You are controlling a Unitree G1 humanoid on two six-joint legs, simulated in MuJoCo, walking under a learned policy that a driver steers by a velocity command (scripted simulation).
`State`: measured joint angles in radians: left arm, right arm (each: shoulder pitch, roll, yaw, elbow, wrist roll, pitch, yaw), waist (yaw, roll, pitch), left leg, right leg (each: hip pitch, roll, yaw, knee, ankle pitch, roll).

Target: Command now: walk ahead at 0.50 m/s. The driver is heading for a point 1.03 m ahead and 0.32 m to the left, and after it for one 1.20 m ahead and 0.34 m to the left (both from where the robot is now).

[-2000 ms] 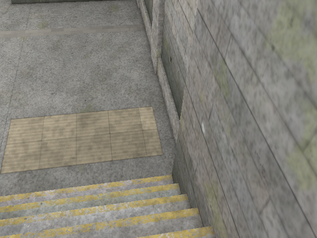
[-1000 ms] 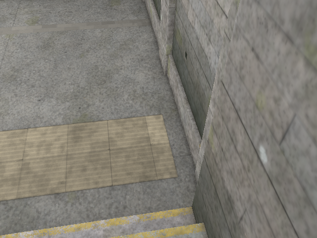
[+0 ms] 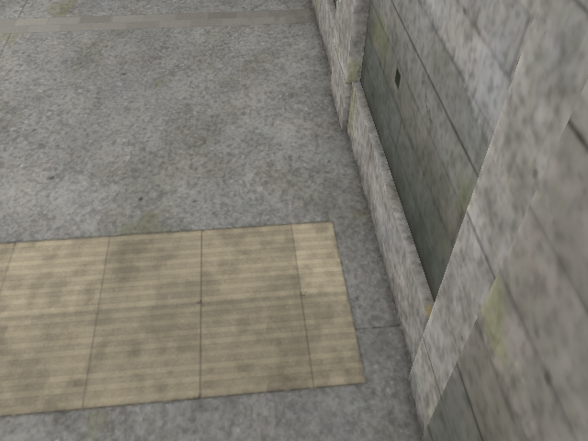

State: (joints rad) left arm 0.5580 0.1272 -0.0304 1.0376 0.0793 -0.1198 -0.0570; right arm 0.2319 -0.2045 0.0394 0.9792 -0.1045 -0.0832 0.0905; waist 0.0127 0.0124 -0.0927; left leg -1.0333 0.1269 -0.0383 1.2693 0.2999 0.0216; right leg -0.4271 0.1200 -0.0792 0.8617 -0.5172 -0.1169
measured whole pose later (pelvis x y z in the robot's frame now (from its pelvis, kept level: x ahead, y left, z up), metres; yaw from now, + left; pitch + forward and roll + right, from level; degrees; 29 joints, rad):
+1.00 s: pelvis +0.54 +0.00 -0.47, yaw +7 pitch +3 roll -4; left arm 0.55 0.06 -0.06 1.06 0.08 -0.14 -0.01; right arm 0.20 -0.24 -0.01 0.95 -0.08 -0.07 0.08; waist 0.04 0.06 -0.07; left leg -0.80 0.11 -0.04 0.83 0.48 0.05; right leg -0.27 0.05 -0.22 0.99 -0.78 -0.06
